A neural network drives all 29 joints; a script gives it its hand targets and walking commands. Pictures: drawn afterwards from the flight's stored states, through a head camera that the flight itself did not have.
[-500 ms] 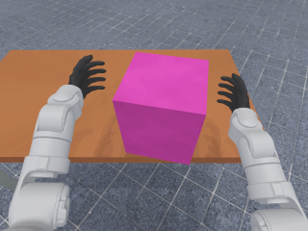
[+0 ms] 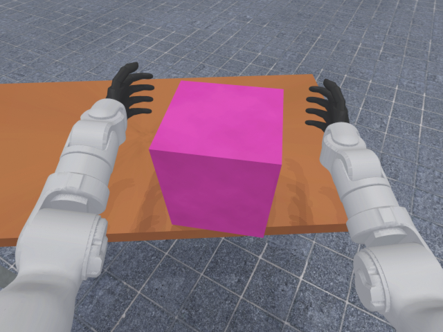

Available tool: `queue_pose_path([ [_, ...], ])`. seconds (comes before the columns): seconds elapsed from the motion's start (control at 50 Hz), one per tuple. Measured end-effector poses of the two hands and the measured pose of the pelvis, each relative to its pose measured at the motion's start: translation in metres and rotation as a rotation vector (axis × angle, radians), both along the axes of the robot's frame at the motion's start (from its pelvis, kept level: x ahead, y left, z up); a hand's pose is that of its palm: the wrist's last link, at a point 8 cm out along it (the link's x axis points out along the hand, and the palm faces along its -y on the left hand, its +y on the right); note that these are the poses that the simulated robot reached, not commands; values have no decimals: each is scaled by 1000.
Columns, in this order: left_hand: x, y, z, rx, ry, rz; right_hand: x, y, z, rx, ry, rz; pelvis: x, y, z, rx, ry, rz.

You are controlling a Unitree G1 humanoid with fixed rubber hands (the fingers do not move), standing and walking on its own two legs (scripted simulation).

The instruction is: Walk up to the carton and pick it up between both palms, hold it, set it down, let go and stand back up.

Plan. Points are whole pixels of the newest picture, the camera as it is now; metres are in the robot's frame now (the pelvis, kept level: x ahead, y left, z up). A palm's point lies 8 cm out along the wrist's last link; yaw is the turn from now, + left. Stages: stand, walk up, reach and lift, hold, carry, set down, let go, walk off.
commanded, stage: reach and lift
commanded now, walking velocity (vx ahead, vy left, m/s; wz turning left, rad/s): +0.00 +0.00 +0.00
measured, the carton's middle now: (223, 161) +0.46 -0.01 +0.04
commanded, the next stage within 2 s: none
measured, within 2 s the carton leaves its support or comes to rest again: neither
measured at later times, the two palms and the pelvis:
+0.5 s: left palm (129, 145) +0.47 +0.18 +0.09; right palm (324, 149) +0.43 -0.20 +0.09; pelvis +0.00 -0.01 +0.00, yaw +0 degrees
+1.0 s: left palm (146, 150) +0.46 +0.15 +0.08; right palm (314, 163) +0.41 -0.19 +0.06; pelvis +0.00 -0.01 -0.01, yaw +0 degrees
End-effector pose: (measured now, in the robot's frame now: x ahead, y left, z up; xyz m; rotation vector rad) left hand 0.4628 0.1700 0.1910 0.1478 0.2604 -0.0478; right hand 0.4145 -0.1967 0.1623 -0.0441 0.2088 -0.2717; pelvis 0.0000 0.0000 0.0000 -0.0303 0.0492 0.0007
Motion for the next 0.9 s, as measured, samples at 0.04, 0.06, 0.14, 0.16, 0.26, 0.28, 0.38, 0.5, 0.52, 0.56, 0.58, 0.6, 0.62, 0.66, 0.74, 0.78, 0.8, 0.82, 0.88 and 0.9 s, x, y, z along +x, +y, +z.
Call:
queue_pose_path([
  [0.04, 1, 1, -8, 5, 24, 9, 1, -3, -4, 1, 19, -9, 0, 0, 0, 0, 2, 0],
  [0.06, 2, 1, -12, 10, 31, 10, 1, -4, -7, 1, 26, -14, 0, 0, 0, 0, 4, 0],
  [0.14, 6, -2, -21, 29, 9, -3, 2, -9, -19, 2, 32, -28, 0, -1, 0, 1, 19, -1],
  [0.16, 7, -3, -21, 33, -3, -7, 2, -10, -22, 2, 32, -29, 0, -1, 0, 2, 24, -1],
  [0.26, 10, -2, -35, 35, -11, -6, 4, -15, -37, 4, 37, -37, -1, -4, -1, 5, 50, -2],
  [0.28, 10, 0, -41, 36, 1, -1, 5, -15, -39, 4, 34, -37, -1, -4, -1, 5, 55, -2],
  [0.38, 7, 7, -72, 40, 40, 14, 8, -13, -53, 14, 30, -34, 0, -5, -2, 7, 89, -3],
  [0.5, 4, 8, -97, 51, 29, 6, 11, -5, -72, 39, 23, -18, 1, -8, -3, 11, 148, -4],
  [0.52, 3, 7, -100, 51, 29, 5, 11, -5, -75, 42, 22, -17, 1, -9, -4, 12, 155, -5],
  [0.56, 3, 6, -105, 51, 32, 1, 10, -5, -81, 47, 24, -17, 1, -10, -4, 13, 165, -5],
  [0.58, 3, 4, -107, 50, 32, -1, 10, -5, -83, 48, 24, -17, 1, -10, -4, 13, 169, -5],
  [0.6, 3, 3, -108, 49, 32, -4, 9, -5, -86, 50, 25, -17, 0, -10, -4, 14, 173, -5],
  [0.62, 4, 1, -110, 47, 32, -5, 9, -6, -89, 51, 29, -18, 0, -11, -4, 15, 176, -5],
  [0.66, 4, -1, -111, 38, 28, -7, 6, -7, -94, 52, 37, -23, 0, -11, -5, 15, 181, -5],
  [0.74, 4, -5, -112, 28, 19, -12, 3, -10, -101, 53, 40, -31, 0, -13, -5, 17, 196, -5],
  [0.78, 4, -7, -112, 22, 13, -13, 2, -10, -101, 54, 34, -32, -1, -13, -6, 17, 203, -6],
  [0.8, 4, -8, -111, 19, 10, -14, 2, -10, -100, 55, 31, -31, -1, -13, -6, 18, 206, -6],
  [0.82, 4, -9, -111, 14, 9, -14, 2, -10, -99, 56, 28, -30, -1, -13, -6, 18, 207, -6],
  [0.88, 2, -15, -111, 0, 8, -22, 1, -7, -98, 62, 24, -24, -1, -14, -6, 19, 209, -6],
  [0.9, 2, -17, -111, -8, 6, -26, 1, -5, -98, 65, 24, -21, -2, -14, -6, 19, 209, -6],
])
